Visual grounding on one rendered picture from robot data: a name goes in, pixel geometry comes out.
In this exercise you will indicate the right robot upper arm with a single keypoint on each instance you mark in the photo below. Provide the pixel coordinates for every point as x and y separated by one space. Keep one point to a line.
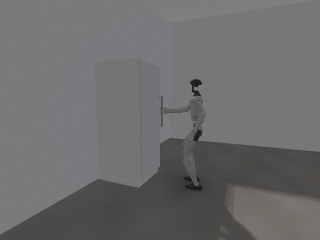
186 108

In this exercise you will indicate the right robot forearm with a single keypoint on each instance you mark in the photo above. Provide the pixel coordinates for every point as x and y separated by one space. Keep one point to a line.
178 110

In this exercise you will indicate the left robot upper arm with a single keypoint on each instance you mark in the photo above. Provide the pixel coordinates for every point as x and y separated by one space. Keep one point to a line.
198 103

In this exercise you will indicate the left robot forearm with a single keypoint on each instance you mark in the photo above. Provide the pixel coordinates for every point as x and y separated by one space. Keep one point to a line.
198 123

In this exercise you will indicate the humanoid robot torso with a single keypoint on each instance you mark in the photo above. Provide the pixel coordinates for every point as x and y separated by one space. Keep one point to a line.
195 113

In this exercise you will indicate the humanoid robot head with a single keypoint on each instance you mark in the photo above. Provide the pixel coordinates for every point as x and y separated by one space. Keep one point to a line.
196 83

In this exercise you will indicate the robot right hand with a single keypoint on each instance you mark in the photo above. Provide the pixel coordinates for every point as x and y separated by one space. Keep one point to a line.
165 110

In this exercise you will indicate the robot left hand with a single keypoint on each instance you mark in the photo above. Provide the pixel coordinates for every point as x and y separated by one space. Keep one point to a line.
189 138

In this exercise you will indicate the fridge door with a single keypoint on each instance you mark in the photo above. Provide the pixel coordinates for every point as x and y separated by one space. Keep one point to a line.
149 118

